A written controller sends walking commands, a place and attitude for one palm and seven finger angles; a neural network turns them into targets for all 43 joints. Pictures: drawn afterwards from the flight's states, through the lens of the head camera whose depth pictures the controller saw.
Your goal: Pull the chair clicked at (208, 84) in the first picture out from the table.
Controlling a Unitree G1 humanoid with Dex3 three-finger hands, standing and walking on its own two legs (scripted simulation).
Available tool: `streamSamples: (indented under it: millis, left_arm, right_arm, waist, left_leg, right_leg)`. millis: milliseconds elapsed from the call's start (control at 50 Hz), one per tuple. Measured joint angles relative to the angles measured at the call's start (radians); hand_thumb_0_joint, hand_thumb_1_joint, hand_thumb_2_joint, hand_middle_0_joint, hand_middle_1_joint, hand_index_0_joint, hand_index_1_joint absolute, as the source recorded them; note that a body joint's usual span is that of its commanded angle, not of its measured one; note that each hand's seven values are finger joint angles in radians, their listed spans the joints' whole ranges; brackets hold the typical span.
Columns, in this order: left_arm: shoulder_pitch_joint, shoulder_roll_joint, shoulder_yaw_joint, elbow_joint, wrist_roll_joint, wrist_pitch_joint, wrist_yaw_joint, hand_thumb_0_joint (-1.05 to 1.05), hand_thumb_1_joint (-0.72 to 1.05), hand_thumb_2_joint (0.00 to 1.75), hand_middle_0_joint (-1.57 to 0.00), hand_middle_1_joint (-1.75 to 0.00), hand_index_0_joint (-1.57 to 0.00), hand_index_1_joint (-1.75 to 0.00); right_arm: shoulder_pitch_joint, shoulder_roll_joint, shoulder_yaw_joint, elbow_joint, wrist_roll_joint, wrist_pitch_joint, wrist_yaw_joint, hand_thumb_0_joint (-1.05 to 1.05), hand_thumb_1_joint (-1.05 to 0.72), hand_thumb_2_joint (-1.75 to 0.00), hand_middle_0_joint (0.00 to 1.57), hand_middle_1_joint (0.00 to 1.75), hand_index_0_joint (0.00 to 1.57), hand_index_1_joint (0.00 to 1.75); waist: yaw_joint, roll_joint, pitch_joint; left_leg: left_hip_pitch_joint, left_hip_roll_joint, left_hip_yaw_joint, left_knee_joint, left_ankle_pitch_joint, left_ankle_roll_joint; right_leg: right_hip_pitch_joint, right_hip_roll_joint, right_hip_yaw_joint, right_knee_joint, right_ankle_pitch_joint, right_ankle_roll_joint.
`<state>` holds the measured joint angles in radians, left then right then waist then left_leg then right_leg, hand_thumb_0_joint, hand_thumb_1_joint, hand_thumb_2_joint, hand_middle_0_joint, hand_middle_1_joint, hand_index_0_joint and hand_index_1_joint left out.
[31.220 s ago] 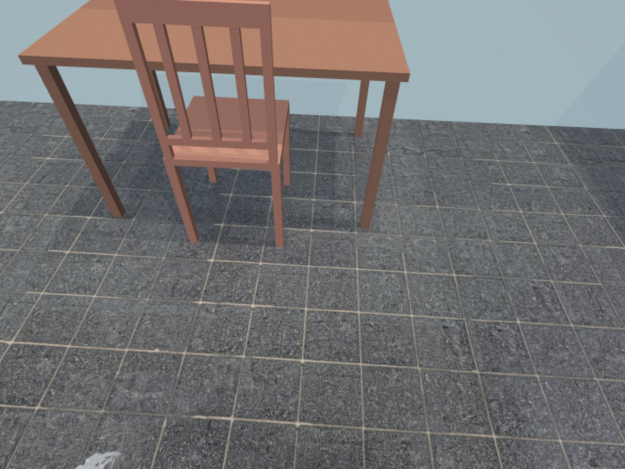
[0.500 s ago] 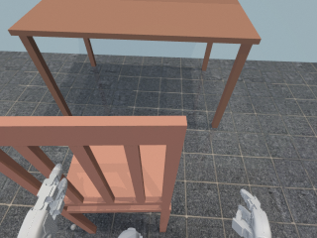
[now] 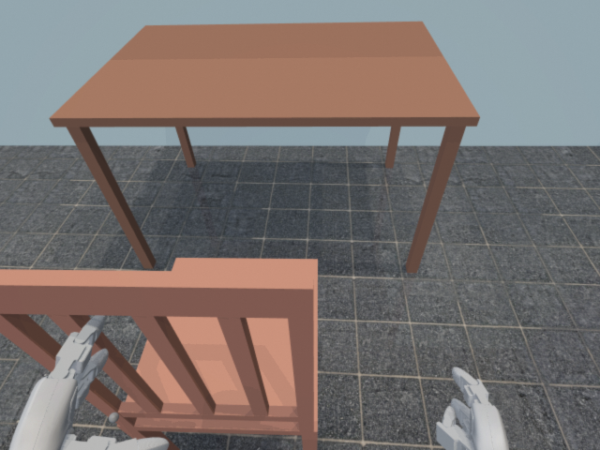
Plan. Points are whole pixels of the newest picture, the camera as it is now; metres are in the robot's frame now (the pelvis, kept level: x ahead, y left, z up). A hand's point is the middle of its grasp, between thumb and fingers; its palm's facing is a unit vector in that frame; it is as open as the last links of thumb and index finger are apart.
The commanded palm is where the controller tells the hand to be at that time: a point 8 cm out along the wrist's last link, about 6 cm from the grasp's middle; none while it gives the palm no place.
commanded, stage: draw the hand back to the body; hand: left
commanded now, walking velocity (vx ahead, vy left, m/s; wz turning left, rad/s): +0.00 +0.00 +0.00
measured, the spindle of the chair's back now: (183, 370) +0.24 +0.20 -0.05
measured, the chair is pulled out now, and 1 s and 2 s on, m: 0.59 0.58 0.62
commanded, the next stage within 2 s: step back with the hand held close in 0.78 s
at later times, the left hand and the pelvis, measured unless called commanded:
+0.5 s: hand (78, 380) +0.17 +0.26 +0.09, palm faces +0.34 -0.79 -0.50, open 7.4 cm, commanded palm +0.15 +0.30 +0.20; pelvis +0.02 -0.01 +0.02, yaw +1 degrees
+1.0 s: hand (79, 385) +0.16 +0.25 +0.09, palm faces +0.31 -0.81 -0.49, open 6.7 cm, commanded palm +0.14 +0.29 +0.20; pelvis +0.01 -0.02 +0.02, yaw +1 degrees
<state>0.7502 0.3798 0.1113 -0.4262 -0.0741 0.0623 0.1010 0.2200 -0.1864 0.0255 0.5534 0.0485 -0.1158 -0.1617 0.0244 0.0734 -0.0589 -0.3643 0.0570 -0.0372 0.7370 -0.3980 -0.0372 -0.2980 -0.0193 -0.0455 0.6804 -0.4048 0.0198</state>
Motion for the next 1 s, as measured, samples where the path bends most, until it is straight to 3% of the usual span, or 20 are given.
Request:
streamSamples:
  millis: [240,520,920,1000]
  left_arm:
    - [-0.090,-0.015,0.074,0.047,0.015,0.050,0.042,0.00,0.31,0.61,-0.21,-0.21,-0.27,-0.24]
    - [-0.145,0.021,0.087,0.045,0.004,0.141,0.052,0.01,0.78,0.84,-0.20,-0.28,-0.37,-0.32]
    - [-0.152,0.018,0.084,0.054,0.007,0.135,0.047,0.01,0.90,0.90,-0.21,-0.30,-0.36,-0.34]
    - [-0.188,0.036,0.105,0.079,-0.011,0.098,0.013,0.01,0.90,0.90,-0.21,-0.30,-0.38,-0.34]
  right_arm:
    - [-0.022,-0.030,-0.001,0.079,-0.018,-0.064,0.032,0.01,-0.90,-0.90,0.20,0.30,0.20,0.29]
    - [-0.046,-0.040,0.019,0.105,-0.018,-0.130,0.060,0.01,-0.90,-0.90,0.20,0.30,0.20,0.29]
    - [-0.027,-0.042,0.017,0.123,-0.021,-0.138,0.065,0.01,-0.90,-0.90,0.20,0.30,0.20,0.29]
    - [-0.028,-0.046,0.003,0.071,-0.002,-0.067,0.065,0.01,-0.90,-0.90,0.20,0.30,0.20,0.30]
  waist:
    - [0.035,0.000,0.058]
    - [0.061,-0.005,0.086]
    - [0.050,-0.001,0.095]
    - [0.054,0.000,0.128]
  left_leg:
    - [0.166,-0.015,0.008,-0.169,0.058,-0.001]
    - [0.230,-0.019,-0.001,-0.221,0.071,-0.009]
    - [0.227,-0.012,-0.006,-0.224,0.086,-0.017]
    - [0.205,-0.001,-0.010,-0.218,0.097,-0.019]
  right_leg:
    - [0.156,-0.015,-0.001,-0.144,0.043,0.001]
    - [0.215,-0.019,-0.014,-0.176,0.041,-0.005]
    - [0.209,-0.012,-0.018,-0.169,0.049,-0.014]
    - [0.197,0.001,-0.021,-0.185,0.073,-0.015]
